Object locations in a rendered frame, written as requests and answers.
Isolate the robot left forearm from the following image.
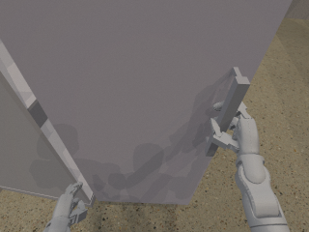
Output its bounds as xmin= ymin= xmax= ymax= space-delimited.
xmin=43 ymin=217 xmax=71 ymax=232

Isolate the fridge door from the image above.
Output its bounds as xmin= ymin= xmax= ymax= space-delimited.
xmin=0 ymin=0 xmax=293 ymax=205

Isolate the handle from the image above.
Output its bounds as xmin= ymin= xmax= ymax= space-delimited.
xmin=205 ymin=67 xmax=251 ymax=157

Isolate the robot right hand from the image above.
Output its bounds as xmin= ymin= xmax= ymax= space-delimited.
xmin=209 ymin=101 xmax=260 ymax=157

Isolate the robot left hand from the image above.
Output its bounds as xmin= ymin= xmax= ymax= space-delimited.
xmin=52 ymin=181 xmax=88 ymax=226

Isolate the robot right forearm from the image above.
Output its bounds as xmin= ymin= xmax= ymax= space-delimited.
xmin=235 ymin=153 xmax=291 ymax=232

